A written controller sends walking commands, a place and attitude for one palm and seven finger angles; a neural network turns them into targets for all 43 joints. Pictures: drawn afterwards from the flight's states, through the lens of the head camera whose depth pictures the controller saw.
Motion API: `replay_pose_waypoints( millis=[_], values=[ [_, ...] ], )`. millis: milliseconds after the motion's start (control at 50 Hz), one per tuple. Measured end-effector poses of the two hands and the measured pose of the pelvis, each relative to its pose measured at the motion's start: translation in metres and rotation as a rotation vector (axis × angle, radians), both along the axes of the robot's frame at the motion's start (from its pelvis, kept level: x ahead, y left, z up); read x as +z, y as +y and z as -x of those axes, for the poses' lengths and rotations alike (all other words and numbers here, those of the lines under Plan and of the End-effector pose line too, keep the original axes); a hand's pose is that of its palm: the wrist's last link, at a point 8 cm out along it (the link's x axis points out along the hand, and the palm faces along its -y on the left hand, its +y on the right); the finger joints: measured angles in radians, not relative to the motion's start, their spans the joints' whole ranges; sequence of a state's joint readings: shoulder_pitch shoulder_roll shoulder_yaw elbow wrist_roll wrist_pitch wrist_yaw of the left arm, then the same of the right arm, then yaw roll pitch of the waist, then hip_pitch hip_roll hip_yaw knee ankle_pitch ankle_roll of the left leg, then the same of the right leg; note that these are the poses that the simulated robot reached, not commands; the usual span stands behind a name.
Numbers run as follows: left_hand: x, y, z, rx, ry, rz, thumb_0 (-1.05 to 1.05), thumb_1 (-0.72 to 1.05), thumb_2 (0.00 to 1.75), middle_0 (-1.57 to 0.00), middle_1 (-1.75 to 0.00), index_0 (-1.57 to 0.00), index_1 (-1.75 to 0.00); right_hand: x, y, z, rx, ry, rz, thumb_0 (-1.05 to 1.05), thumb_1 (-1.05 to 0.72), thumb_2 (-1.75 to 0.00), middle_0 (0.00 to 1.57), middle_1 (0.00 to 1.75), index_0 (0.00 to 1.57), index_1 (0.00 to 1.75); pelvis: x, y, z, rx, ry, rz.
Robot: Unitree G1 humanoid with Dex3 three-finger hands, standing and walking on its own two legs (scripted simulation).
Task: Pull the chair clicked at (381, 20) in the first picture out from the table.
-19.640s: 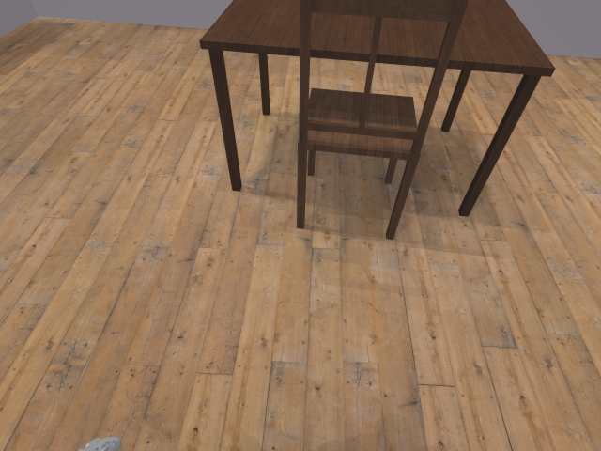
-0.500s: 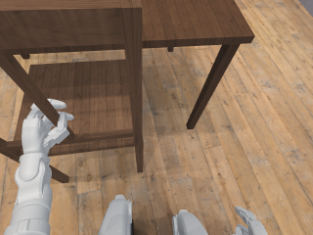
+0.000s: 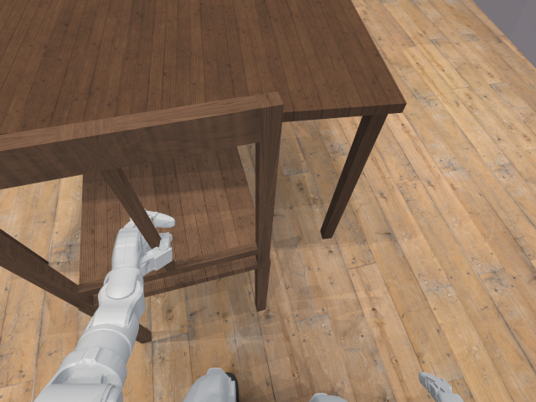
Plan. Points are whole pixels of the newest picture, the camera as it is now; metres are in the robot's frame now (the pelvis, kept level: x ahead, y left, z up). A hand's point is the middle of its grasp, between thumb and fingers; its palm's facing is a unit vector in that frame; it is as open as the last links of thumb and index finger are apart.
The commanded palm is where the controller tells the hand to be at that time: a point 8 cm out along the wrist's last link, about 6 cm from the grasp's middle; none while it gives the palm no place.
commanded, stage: step backward, pulling the chair out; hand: left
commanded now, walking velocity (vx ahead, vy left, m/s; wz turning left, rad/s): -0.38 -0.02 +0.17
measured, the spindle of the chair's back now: (147, 228) +0.38 +0.20 -0.02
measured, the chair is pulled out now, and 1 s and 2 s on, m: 0.08 0.17 0.33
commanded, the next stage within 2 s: none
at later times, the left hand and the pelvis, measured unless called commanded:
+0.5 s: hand (177, 294) +0.28 +0.15 -0.06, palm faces +0.07 -0.98 -0.18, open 5.0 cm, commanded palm +0.27 +0.20 -0.05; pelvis -0.05 -0.01 +0.00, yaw +2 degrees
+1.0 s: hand (176, 298) +0.28 +0.15 -0.06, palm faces +0.08 -0.98 -0.19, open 5.1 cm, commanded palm +0.25 +0.19 -0.05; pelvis -0.07 -0.02 +0.01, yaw +3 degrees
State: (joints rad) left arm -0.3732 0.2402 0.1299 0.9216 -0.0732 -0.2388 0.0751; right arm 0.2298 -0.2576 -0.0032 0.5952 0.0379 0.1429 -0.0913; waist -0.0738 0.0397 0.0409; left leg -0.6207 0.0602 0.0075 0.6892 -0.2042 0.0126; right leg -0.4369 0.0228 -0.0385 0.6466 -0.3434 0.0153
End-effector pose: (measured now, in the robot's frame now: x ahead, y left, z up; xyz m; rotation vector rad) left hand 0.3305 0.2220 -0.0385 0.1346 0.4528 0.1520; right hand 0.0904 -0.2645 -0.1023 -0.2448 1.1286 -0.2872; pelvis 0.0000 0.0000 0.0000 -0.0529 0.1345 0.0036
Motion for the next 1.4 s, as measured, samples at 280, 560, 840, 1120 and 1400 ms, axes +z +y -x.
replay_pose_waypoints(
  millis=[280,560,840,1120,1400],
  values=[
    [0.002,-0.027,0.064,-0.020,0.042,0.002,0.02,0.74,0.79,-0.27,-1.12,-0.49,-1.45,-0.010,0.013,0.033,0.044,-0.030,-0.055,0.01,-0.90,-0.90,0.20,0.30,0.20,0.30,0.006,-0.007,0.036,0.019,-0.095,-0.006],
    [0.002,-0.027,0.070,-0.036,0.037,-0.017,0.02,0.73,0.81,-0.29,-1.12,-0.50,-1.45,-0.007,0.003,0.039,0.087,-0.070,-0.007,0.01,-0.90,-0.90,0.20,0.30,0.20,0.30,0.003,-0.009,0.050,0.030,-0.119,-0.016],
    [0.003,-0.026,0.070,-0.037,0.047,-0.016,0.02,0.71,0.82,-0.29,-1.14,-0.50,-1.45,-0.004,-0.004,0.035,0.105,-0.022,0.026,0.01,-0.90,-0.90,0.20,0.30,0.20,0.30,0.008,-0.007,0.049,0.060,-0.109,-0.037],
    [0.003,-0.034,0.102,0.008,0.041,-0.033,0.03,0.70,0.83,-0.31,-1.15,-0.49,-1.44,-0.013,-0.002,0.052,0.132,-0.076,-0.088,0.01,-0.90,-0.90,0.20,0.30,0.20,0.30,0.006,-0.038,0.090,0.067,-0.106,-0.010],
    [0.004,-0.036,0.146,-0.005,0.064,-0.012,0.04,0.71,0.81,-0.27,-1.18,-0.50,-1.44,0.000,-0.025,0.090,0.176,-0.019,0.031,0.01,-0.90,-0.90,0.20,0.30,0.20,0.30,0.009,-0.034,0.131,0.107,-0.094,-0.062]
  ],
)
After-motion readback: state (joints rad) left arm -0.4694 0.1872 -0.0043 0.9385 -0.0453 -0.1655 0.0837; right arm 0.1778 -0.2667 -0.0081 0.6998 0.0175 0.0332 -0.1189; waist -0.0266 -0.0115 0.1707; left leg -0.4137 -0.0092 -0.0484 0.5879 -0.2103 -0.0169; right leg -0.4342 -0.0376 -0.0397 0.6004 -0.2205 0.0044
